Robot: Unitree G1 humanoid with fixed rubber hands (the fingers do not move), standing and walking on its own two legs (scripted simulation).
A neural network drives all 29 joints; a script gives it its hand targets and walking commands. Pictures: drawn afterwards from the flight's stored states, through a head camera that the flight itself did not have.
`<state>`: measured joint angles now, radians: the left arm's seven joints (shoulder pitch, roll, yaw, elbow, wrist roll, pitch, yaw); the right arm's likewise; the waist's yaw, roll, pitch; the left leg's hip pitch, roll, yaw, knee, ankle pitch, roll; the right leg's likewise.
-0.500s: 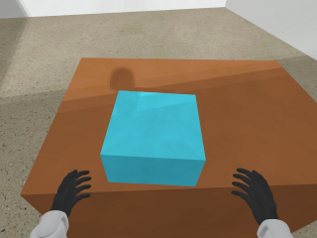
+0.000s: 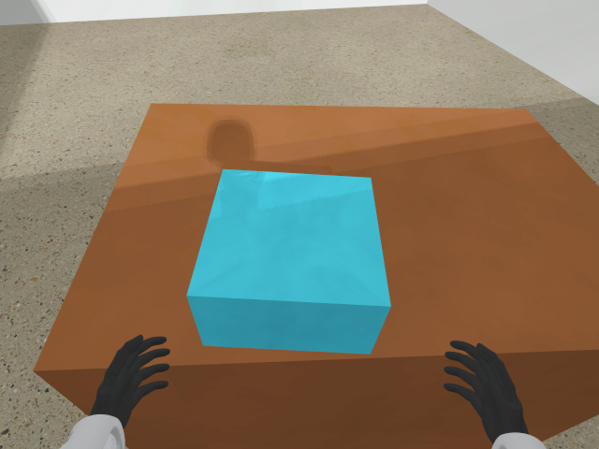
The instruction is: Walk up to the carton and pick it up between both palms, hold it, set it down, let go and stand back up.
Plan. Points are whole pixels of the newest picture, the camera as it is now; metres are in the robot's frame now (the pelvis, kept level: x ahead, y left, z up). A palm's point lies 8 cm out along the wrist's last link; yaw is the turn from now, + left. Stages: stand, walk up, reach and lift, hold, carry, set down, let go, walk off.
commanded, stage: set down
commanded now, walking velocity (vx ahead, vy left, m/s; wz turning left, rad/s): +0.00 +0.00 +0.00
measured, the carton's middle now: (292, 256) +0.43 +0.02 +0.00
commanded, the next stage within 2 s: let go in 0.80 s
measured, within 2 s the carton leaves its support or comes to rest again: neither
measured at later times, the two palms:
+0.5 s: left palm (115, 403) +0.19 +0.23 +0.00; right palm (491, 439) +0.17 -0.23 -0.03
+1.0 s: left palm (114, 400) +0.20 +0.23 +0.00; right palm (477, 445) +0.17 -0.23 -0.07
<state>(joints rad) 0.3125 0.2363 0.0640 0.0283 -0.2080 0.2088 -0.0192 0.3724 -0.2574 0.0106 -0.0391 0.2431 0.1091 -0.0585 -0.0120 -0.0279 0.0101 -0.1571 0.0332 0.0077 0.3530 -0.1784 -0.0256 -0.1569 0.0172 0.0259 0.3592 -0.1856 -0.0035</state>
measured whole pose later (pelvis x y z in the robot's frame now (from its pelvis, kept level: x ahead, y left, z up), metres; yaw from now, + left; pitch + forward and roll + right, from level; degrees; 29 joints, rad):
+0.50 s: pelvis +0.01 +0.00 +0.00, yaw +0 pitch -1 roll +0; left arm 0.31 0.24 0.06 0.06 -0.19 0.20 -0.07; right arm 0.35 -0.26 0.01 0.18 0.14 0.05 -0.03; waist -0.01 0.01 0.02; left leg -0.16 0.03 0.01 0.35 -0.19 -0.03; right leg -0.16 0.02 0.03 0.36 -0.19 0.00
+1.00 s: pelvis +0.00 +0.00 +0.00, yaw +0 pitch -2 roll +0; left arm 0.25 0.24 0.06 0.19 -0.16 0.16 -0.14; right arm 0.20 -0.26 0.01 0.52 0.05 -0.05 -0.01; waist -0.01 0.07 0.02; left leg -0.14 0.03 0.01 0.35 -0.19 -0.02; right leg -0.14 0.02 0.03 0.36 -0.19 0.00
